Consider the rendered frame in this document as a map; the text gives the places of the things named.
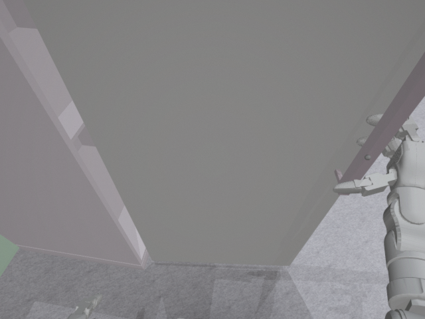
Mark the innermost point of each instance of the robot left hand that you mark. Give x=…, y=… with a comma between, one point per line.
x=86, y=306

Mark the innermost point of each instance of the fridge door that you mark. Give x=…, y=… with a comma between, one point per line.
x=221, y=122

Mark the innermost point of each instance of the robot right hand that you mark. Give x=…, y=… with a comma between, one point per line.
x=407, y=158

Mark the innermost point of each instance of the handle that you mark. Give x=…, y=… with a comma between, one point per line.
x=403, y=104

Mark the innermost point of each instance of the right robot forearm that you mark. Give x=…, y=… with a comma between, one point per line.
x=404, y=246

